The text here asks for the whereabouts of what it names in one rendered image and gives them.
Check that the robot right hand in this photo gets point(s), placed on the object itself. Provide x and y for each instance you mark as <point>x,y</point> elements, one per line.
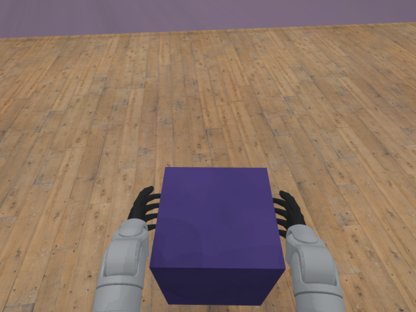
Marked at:
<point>292,213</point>

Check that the robot right forearm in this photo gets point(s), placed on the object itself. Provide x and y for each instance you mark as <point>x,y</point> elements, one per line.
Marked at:
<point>316,284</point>

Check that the robot left hand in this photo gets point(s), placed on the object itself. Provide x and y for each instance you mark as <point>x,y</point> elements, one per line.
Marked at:
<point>140,208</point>

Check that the carton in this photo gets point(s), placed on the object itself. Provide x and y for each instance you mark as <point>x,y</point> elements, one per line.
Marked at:
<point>216,239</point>

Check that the robot left forearm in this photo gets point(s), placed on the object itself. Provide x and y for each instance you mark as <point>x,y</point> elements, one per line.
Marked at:
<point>121,276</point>

